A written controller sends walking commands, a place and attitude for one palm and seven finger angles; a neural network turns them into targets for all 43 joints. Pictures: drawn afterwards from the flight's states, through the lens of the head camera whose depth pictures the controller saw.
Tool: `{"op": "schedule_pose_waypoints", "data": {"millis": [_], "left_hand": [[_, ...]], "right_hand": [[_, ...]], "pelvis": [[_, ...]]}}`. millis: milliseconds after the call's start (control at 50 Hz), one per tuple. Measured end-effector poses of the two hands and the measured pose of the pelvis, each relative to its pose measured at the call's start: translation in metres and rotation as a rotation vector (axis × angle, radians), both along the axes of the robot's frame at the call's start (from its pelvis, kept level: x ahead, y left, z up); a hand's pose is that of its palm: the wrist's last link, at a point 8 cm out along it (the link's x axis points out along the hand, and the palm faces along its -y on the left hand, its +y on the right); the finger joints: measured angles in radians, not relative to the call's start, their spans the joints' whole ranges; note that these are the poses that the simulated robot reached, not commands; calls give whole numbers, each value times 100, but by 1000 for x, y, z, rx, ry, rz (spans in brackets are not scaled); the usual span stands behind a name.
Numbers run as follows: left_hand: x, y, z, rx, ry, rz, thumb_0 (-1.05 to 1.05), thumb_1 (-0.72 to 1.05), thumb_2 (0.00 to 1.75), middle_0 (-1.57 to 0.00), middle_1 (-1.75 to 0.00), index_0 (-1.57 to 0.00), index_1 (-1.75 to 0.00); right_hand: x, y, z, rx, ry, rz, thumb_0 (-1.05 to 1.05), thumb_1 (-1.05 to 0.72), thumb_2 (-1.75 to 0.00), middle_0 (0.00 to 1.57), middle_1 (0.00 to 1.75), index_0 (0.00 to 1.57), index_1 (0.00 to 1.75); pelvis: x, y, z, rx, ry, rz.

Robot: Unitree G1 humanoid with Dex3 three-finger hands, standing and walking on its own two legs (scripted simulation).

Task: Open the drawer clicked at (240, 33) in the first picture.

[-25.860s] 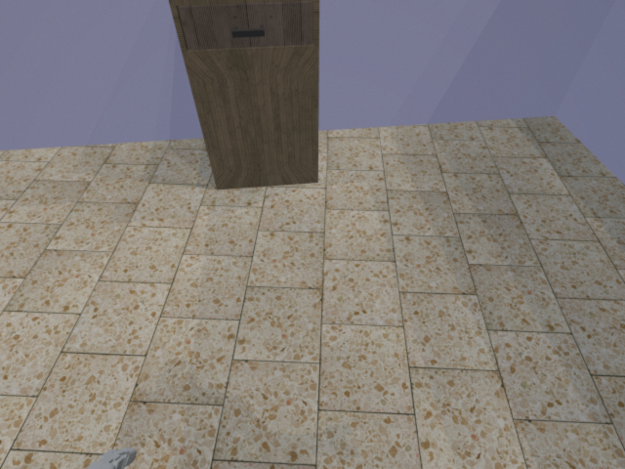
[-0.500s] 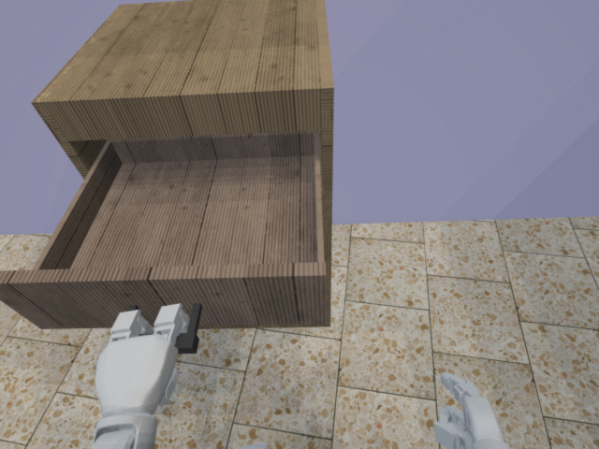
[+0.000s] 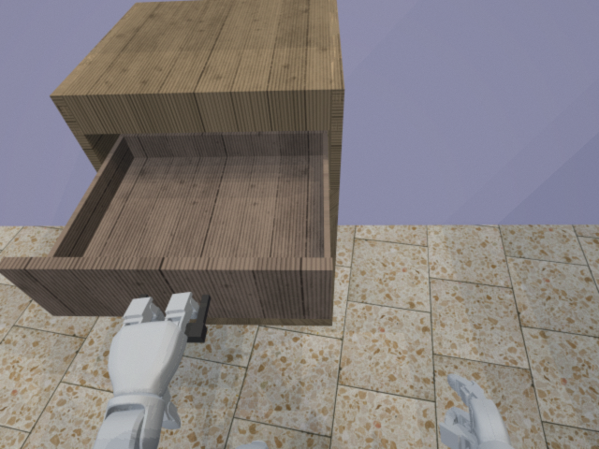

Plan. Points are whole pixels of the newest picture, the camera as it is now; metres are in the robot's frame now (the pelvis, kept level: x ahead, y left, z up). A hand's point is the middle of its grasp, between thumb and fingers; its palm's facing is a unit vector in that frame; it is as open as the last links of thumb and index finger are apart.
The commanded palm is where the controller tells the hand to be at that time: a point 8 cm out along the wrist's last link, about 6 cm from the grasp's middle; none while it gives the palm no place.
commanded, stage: lift the hand off the handle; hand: left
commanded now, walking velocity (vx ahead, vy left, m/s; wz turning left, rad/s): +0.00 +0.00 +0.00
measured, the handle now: (169, 317) +0.28 +0.22 +0.01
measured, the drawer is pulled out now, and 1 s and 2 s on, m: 0.30 0.30 0.30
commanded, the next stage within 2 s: draw the hand back to the body in 1.38 s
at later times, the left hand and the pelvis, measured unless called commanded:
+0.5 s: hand (154, 338) +0.24 +0.22 +0.04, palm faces +0.07 -0.12 -0.99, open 13.7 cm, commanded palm +0.21 +0.21 +0.10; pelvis +0.01 +0.00 +0.01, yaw +0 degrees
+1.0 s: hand (134, 312) +0.24 +0.21 +0.11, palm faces +0.10 -0.14 -0.99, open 13.9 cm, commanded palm +0.20 +0.21 +0.17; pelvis +0.02 +0.00 +0.03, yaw +0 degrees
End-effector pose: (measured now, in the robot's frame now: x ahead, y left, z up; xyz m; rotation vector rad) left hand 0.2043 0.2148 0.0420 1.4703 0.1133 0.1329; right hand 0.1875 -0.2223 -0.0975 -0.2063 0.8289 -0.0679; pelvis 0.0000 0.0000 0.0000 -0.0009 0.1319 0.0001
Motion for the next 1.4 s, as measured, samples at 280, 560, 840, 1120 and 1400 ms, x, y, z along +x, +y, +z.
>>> {"op": "schedule_pose_waypoints", "data": {"millis": [280, 560, 840, 1120, 1400], "left_hand": [[9, 2, 19, -9, -32, -1, 0, -49, 31, -33, -120, -34, -121], [7, 5, 59, -40, -43, 23, 0, -49, 31, -32, -120, -34, -121], [2, 17, 98, -35, -55, 39, 0, -50, 31, -32, -120, -32, -120], [6, 1, 141, -40, -105, -39, 0, -50, 31, -32, -120, -32, -120], [-1, 7, 168, -41, -104, -16, 0, -50, 30, -32, -120, -32, -120]], "right_hand": [[-4, 5, -1, 20, 10, -22, 1, -90, -90, 21, 30, 20, 30], [29, 15, 24, 41, -62, 25, 1, -90, -90, 20, 30, 20, 30], [56, 28, 42, 59, -102, 93, 1, -90, -90, 20, 30, 20, 30], [55, 37, 43, 106, -89, 114, 1, -90, -90, 20, 30, 20, 30], [61, 36, 55, 119, -123, 133, 1, -90, -90, 20, 30, 20, 30]], "pelvis": [[4, 3, 3, -1, -11, -6], [13, 4, 16, 4, -64, -4], [20, 2, 26, 4, -110, 4], [22, 4, 33, 8, -139, -1], [15, 2, 38, 9, -177, 5]]}}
